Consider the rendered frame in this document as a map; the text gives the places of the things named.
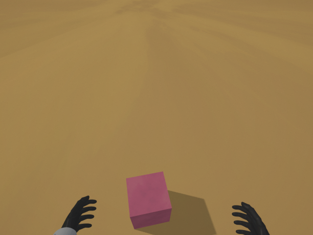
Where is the right robot hand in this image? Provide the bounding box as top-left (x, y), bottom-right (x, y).
top-left (232, 202), bottom-right (270, 235)

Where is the left robot hand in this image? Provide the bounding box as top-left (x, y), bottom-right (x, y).
top-left (61, 196), bottom-right (97, 232)

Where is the carton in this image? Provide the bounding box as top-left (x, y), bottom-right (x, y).
top-left (126, 171), bottom-right (172, 229)

